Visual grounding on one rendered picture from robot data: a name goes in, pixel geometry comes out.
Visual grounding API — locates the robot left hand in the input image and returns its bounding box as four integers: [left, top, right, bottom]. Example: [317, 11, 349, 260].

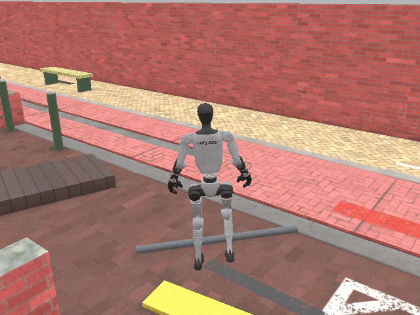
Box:
[168, 180, 182, 194]

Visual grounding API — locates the robot right upper arm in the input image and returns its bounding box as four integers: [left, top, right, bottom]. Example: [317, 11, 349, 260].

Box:
[220, 131, 242, 166]

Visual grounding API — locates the left robot foot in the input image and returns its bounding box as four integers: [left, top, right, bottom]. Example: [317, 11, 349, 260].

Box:
[194, 253, 204, 270]

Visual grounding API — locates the robot left upper arm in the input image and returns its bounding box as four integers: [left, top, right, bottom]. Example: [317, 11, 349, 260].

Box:
[176, 133, 193, 169]

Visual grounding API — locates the right robot forearm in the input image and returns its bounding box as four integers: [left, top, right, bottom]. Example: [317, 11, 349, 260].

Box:
[236, 156, 249, 177]

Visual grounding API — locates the robot torso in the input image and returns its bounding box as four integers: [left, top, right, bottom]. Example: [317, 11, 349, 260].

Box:
[192, 128, 223, 197]

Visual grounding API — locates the left robot forearm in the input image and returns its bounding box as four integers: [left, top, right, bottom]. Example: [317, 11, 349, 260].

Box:
[169, 159, 182, 183]

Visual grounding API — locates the robot right hand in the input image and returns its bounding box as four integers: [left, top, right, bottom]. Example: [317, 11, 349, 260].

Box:
[237, 174, 252, 188]

